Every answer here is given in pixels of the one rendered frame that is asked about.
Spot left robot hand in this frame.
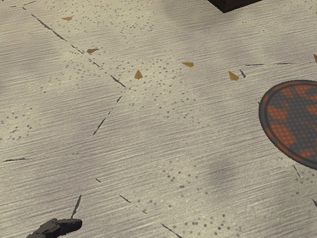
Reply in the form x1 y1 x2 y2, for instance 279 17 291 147
26 218 82 238

